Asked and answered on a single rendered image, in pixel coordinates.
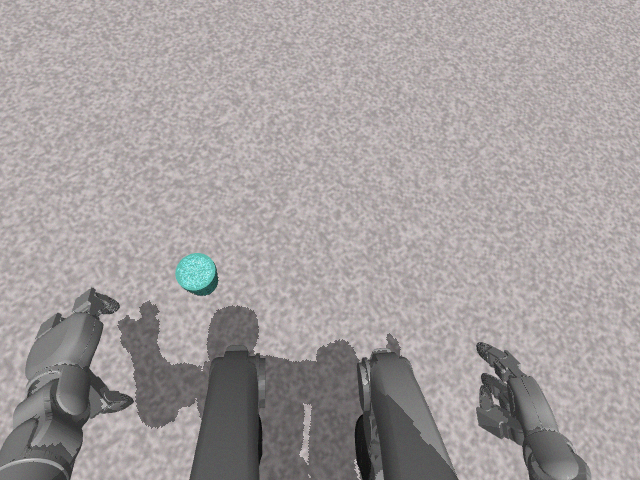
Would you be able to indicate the left robot arm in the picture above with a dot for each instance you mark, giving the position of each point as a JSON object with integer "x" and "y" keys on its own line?
{"x": 47, "y": 426}

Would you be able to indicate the right robot foot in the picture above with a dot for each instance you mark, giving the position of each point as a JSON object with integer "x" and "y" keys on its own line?
{"x": 363, "y": 459}

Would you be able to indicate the left robot hand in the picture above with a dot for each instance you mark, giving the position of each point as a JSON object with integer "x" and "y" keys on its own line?
{"x": 73, "y": 341}

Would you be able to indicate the right robot arm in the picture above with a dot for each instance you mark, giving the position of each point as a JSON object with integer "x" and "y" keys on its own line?
{"x": 550, "y": 455}

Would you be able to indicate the cup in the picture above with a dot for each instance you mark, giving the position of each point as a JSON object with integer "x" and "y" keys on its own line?
{"x": 197, "y": 273}

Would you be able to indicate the right robot hand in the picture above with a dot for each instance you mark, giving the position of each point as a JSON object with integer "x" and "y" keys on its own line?
{"x": 524, "y": 409}

